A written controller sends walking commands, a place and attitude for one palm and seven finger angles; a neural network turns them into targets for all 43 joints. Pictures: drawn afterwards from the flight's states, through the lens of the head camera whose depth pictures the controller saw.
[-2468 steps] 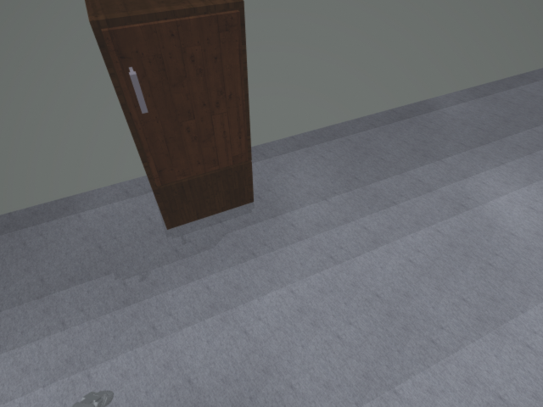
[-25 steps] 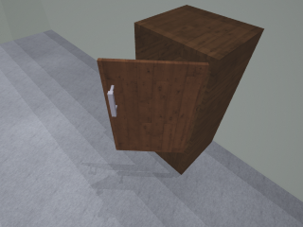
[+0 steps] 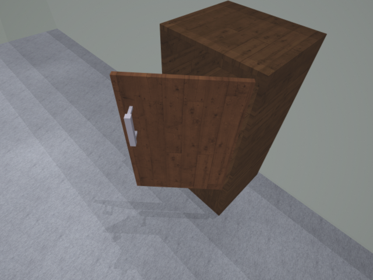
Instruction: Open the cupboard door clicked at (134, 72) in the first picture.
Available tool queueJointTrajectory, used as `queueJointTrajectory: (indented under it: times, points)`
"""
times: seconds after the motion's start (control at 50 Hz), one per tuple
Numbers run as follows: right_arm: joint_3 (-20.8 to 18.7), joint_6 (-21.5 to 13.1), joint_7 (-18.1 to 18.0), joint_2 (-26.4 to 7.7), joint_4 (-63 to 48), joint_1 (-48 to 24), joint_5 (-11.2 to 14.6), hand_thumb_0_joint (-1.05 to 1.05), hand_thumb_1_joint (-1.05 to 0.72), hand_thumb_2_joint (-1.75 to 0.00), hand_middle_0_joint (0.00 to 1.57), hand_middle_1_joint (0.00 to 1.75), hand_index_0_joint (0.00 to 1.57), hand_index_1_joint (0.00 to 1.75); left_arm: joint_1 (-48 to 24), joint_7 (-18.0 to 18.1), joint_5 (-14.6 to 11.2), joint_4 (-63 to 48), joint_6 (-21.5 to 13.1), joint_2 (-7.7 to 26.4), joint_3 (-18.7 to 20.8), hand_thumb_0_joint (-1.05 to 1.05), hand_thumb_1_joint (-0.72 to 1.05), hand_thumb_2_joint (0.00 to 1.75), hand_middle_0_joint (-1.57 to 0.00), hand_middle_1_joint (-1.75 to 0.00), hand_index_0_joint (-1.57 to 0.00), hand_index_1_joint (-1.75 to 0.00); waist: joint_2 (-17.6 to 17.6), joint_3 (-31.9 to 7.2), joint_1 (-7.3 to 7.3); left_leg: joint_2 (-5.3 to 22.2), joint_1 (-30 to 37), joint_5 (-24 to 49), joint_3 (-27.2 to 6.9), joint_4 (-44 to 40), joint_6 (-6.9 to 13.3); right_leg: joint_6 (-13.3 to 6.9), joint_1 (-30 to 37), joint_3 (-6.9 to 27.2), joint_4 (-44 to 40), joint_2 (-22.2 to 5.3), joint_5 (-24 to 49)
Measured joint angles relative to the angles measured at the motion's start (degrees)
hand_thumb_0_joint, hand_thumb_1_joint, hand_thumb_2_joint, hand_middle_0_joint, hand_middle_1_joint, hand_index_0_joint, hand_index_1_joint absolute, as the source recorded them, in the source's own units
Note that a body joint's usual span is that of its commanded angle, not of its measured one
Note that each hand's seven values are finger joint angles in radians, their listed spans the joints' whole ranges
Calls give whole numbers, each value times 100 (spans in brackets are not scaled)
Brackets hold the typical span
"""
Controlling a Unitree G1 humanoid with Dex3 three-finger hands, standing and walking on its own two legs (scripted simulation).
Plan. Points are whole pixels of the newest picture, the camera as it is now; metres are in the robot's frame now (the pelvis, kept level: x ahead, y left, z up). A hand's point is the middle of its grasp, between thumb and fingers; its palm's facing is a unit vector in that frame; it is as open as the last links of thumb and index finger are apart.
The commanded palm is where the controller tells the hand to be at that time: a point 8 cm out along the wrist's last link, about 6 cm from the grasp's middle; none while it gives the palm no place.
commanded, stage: come to a stop and stand still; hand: left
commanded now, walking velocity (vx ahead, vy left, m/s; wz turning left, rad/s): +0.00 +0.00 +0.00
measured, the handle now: (132, 126) +0.56 +0.21 -0.04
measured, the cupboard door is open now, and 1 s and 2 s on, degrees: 43 43 43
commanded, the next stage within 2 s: look again from close up in 0.70 s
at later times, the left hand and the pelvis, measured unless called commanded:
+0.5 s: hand out of the picture -0.01 +0.15 -0.18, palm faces +0.01 -0.99 -0.17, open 7.4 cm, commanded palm none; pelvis -0.01 -0.01 +0.00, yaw +0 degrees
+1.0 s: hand out of the picture -0.03 +0.16 -0.18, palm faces +0.00 -0.98 -0.20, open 7.4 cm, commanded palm none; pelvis -0.02 +0.00 +0.00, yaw +1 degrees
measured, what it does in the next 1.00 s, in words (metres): stands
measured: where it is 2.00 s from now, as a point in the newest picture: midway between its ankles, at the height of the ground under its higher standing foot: outside the picture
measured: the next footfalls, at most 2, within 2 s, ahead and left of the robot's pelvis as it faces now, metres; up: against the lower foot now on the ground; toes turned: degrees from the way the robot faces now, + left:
none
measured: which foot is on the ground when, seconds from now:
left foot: down 0.00-1.00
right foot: down 0.00-1.00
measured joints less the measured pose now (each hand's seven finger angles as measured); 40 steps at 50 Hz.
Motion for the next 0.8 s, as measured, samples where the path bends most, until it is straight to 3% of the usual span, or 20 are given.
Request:
queueJointTrajectory:
  times: [0.8]
  points:
    - [11,50,3,72,242,-53,4,1,-92,-90,20,30,20,29,-160,-7,-36,32,32,40,-3,0,91,90,-20,-30,-20,-30,-22,118,-5,98,175,356,-37,-446,-119,-116,139,-29,-384,120,316]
